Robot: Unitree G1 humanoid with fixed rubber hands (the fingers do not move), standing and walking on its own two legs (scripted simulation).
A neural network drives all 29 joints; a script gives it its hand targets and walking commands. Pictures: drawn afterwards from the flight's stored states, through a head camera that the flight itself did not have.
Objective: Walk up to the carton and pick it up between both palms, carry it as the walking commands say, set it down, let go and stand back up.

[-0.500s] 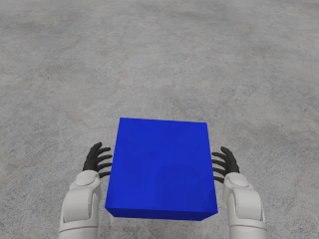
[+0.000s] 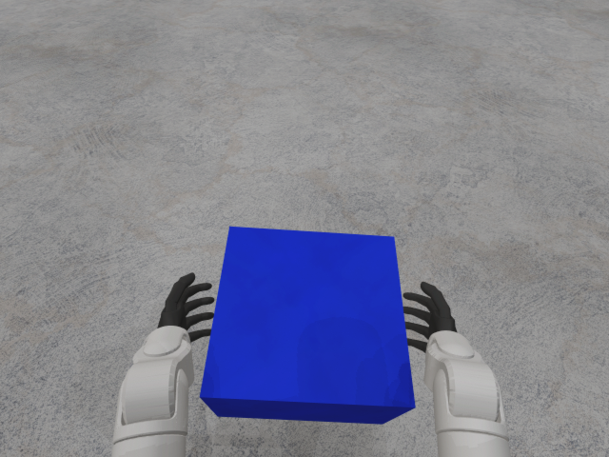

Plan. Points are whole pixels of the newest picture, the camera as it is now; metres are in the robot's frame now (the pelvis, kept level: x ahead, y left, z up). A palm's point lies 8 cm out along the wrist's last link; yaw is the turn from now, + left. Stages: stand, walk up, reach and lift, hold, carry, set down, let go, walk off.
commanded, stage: carry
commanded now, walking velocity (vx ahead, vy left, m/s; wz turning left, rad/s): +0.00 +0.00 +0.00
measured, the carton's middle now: (306, 326) +0.32 +0.00 -0.06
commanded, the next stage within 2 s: hold in 0.20 s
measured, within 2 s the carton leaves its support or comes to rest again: neither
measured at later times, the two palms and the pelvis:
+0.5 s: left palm (152, 321) +0.27 +0.19 +0.06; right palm (420, 327) +0.27 -0.15 +0.03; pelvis +0.00 +0.01 +0.01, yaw -1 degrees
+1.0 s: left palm (132, 345) +0.26 +0.23 +0.01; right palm (394, 337) +0.26 -0.12 +0.02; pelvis -0.01 +0.05 +0.01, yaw -5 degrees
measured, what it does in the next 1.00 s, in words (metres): shifts its weight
